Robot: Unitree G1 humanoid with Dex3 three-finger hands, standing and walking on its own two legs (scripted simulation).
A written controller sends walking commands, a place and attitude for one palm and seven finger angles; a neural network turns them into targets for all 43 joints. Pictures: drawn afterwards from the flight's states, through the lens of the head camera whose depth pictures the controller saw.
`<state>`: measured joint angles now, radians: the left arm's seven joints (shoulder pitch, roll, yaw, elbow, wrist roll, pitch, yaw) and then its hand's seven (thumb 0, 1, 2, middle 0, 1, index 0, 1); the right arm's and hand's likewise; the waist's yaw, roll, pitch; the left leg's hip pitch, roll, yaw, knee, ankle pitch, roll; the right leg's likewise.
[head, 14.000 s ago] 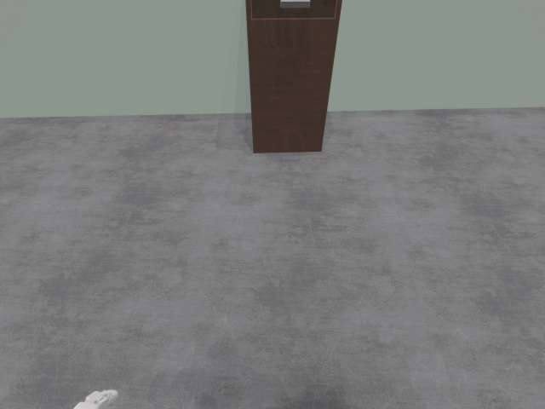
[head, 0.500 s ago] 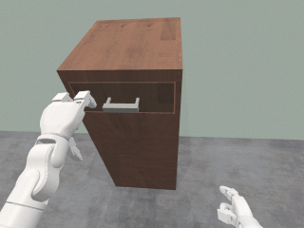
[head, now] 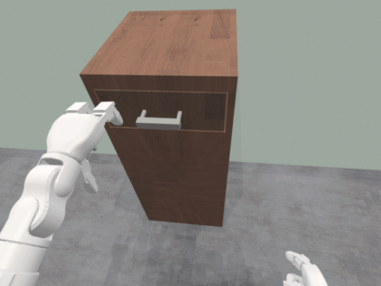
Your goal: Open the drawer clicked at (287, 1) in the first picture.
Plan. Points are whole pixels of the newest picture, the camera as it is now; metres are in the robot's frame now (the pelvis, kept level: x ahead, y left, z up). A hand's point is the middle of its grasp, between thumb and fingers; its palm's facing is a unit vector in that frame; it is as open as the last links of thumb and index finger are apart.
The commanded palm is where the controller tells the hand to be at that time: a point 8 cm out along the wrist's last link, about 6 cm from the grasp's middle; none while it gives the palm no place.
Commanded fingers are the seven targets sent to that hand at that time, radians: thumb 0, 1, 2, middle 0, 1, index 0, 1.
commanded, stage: raise the hand with hooked fingers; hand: left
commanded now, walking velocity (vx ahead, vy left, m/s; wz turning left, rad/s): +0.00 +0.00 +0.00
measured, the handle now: (160, 118) +0.52 +0.17 +0.04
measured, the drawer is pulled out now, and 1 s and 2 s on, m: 0.00 0.00 0.00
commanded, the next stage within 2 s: move the hooked fingers above the handle in 0.04 s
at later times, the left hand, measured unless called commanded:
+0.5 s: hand (115, 138) +0.35 +0.21 +0.14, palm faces +0.08 -0.06 -0.99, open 13.8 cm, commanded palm +0.32 +0.21 +0.19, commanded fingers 0.00 -0.50 0.30 -0.30 -1.20 -0.30 -1.20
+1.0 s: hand (135, 127) +0.41 +0.19 +0.12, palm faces +0.05 -0.07 -1.00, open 13.9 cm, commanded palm +0.38 +0.19 +0.18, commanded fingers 0.00 -0.50 0.30 -0.30 -1.20 -0.30 -1.20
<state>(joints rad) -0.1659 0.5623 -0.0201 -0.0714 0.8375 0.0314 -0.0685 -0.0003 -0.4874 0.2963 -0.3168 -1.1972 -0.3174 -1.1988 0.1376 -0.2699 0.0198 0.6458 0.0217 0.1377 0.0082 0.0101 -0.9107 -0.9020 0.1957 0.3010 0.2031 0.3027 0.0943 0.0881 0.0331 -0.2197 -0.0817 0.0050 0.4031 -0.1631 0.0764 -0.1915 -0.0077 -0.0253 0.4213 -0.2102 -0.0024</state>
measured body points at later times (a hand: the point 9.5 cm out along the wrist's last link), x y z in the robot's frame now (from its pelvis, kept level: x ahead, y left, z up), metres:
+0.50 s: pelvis +0.01 -0.03 +0.00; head +0.02 -0.07 +0.45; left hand +0.34 +0.21 +0.19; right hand +0.20 -0.26 -0.11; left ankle +0.03 +0.07 -0.74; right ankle +0.01 -0.12 -0.74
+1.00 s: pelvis +0.04 -0.03 +0.00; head +0.06 -0.07 +0.44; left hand +0.40 +0.19 +0.17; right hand +0.21 -0.27 -0.13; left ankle +0.03 +0.07 -0.74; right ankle +0.01 -0.12 -0.74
